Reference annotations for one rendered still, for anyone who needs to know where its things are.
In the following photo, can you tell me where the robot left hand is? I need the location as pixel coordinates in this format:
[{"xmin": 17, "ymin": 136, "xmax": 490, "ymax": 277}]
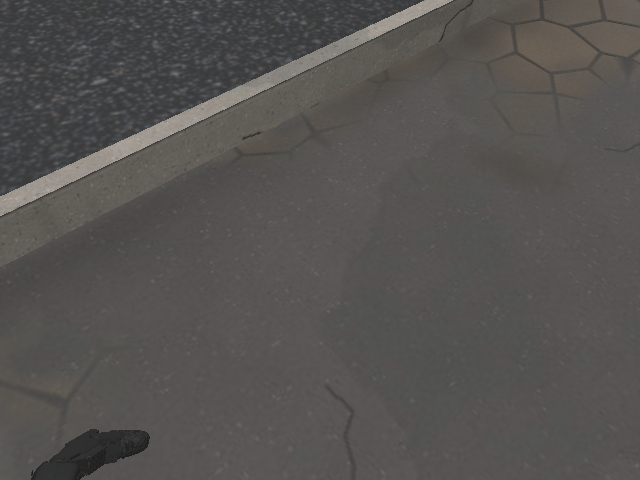
[{"xmin": 31, "ymin": 429, "xmax": 150, "ymax": 480}]

